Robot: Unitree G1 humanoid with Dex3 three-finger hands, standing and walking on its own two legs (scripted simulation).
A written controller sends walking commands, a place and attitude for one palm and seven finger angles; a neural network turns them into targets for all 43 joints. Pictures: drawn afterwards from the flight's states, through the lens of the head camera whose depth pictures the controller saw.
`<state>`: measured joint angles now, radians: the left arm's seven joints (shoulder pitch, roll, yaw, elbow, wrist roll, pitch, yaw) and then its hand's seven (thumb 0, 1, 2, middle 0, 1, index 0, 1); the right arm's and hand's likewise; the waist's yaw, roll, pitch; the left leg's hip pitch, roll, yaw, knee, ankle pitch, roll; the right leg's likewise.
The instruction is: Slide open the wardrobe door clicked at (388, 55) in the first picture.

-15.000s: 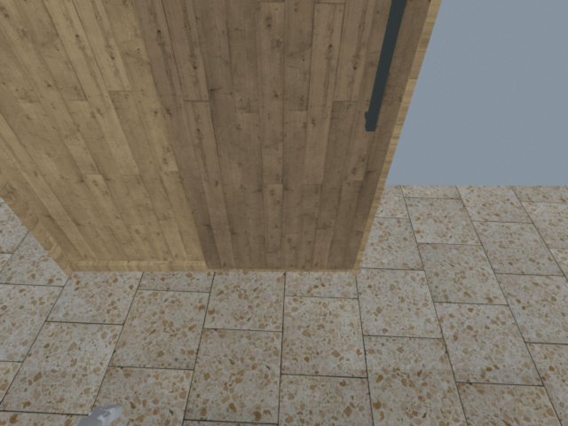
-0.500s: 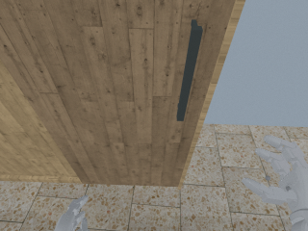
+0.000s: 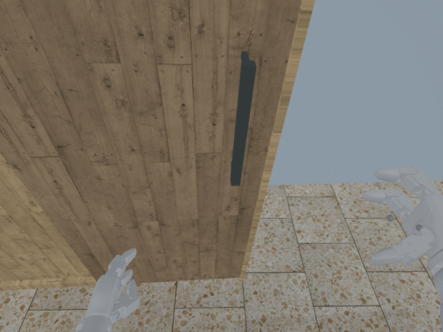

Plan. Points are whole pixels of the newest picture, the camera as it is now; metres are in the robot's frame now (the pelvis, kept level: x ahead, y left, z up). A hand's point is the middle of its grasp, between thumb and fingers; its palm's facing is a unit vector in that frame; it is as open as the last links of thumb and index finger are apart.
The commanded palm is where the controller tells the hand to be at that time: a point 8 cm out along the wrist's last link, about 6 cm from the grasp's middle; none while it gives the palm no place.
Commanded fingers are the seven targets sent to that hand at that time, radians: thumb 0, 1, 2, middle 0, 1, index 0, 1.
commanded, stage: raise the hand with hooked fingers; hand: right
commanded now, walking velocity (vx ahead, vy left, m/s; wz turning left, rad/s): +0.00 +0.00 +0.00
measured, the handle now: (239, 127) +0.47 -0.04 +0.15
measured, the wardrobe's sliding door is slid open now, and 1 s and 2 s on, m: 0.00 0.00 0.00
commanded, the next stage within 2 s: move the hooked fingers beside the handle in 0.68 s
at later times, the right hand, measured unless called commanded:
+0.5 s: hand (396, 195) +0.27 -0.26 +0.18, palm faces +0.05 +1.00 -0.04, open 14.0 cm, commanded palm +0.25 -0.30 +0.18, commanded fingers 0.00 0.50 -0.30 0.30 1.20 0.30 1.20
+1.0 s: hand (374, 191) +0.29 -0.23 +0.16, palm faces +0.02 +1.00 -0.04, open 14.0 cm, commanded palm +0.26 -0.28 +0.17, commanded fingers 0.00 0.50 -0.30 0.30 1.20 0.30 1.20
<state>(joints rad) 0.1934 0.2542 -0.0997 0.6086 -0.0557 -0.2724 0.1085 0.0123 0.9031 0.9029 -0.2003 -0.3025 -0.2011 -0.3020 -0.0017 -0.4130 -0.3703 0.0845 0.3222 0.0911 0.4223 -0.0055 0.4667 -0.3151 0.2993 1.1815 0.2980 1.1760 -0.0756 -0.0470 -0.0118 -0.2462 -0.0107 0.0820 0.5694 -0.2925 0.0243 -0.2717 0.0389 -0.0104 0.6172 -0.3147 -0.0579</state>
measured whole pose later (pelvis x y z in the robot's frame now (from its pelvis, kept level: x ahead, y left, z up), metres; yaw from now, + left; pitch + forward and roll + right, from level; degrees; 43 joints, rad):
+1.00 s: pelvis -0.01 +0.02 +0.00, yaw +1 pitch -3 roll +1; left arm 0.21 0.28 -0.08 0.65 -0.07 -0.25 0.12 0.01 0.90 0.90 -0.20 -0.30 -0.20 -0.30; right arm -0.18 -0.42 -0.38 0.22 0.31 0.12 0.42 -0.01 0.50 -0.30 0.30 1.20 0.30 1.20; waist -0.06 -0.05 0.00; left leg -0.21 -0.03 0.08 0.53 -0.26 0.05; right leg -0.23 0.02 -0.01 0.56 -0.28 -0.03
